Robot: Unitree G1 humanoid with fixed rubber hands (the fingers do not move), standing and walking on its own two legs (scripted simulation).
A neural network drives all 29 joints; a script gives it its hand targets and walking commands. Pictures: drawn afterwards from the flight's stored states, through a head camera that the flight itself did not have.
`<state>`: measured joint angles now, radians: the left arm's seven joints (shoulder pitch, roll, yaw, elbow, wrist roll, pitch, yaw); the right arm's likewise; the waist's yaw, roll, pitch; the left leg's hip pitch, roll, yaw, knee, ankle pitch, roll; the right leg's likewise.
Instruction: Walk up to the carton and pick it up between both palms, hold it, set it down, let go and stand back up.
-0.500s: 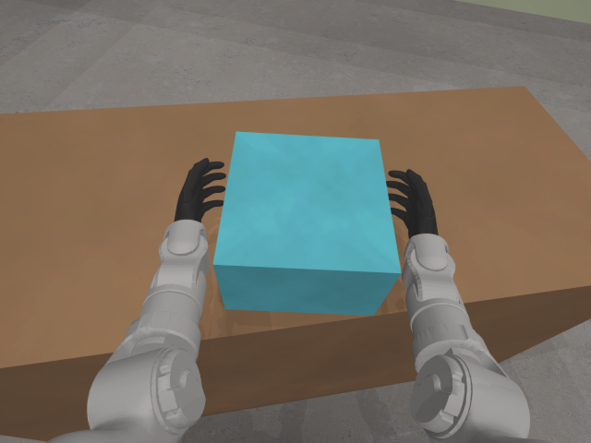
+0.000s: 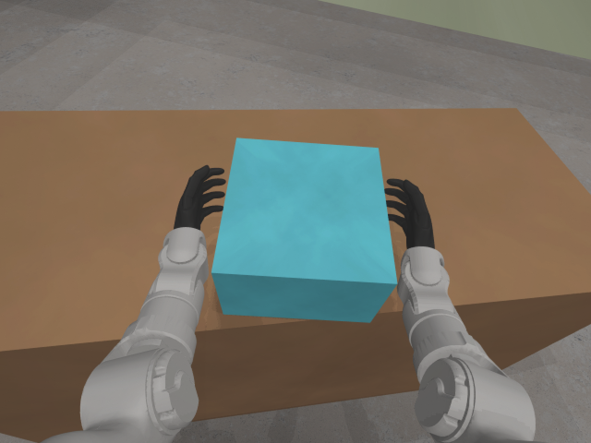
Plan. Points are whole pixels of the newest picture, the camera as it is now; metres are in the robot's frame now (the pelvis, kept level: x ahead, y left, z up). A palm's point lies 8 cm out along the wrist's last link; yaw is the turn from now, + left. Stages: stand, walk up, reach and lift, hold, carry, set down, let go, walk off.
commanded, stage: reach and lift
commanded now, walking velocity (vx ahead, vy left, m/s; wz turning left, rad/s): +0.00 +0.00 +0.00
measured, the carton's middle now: (302, 229) +0.43 +0.00 +0.01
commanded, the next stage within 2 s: none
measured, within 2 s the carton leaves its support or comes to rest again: neither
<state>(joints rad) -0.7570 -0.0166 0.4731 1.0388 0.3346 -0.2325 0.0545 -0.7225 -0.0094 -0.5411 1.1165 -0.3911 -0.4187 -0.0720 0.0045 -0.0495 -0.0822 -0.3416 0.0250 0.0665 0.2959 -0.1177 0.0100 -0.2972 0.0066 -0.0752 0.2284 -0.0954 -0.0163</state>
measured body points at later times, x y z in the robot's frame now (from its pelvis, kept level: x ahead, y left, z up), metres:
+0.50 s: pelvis +0.00 -0.01 +0.00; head +0.01 +0.01 +0.45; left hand +0.41 +0.15 +0.09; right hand +0.40 -0.17 +0.09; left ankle +0.01 +0.11 -0.75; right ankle +0.00 -0.11 -0.75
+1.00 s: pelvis -0.01 +0.00 +0.00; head -0.04 +0.03 +0.45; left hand +0.38 +0.17 +0.13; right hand +0.37 -0.16 +0.12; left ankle +0.01 +0.11 -0.75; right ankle +0.00 -0.11 -0.75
